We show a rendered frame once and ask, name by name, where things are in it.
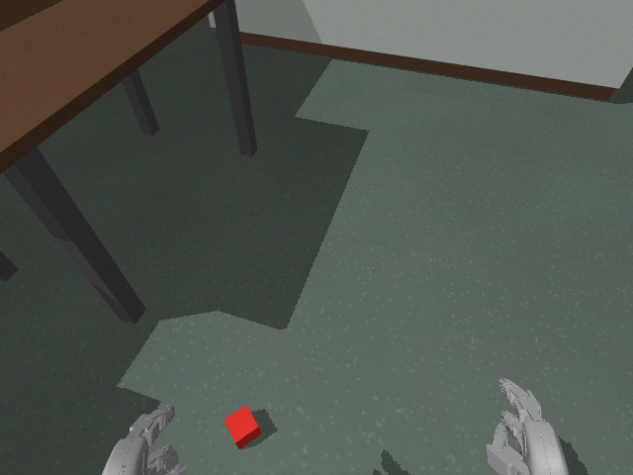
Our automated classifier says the table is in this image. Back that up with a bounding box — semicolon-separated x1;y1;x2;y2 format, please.
0;0;257;325

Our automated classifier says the left robot hand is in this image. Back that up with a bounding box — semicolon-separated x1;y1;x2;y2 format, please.
102;405;186;475

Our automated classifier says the right robot hand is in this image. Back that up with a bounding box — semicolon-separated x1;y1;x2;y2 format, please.
487;377;569;475

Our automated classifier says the cube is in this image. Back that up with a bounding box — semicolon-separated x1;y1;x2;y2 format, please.
224;405;261;449

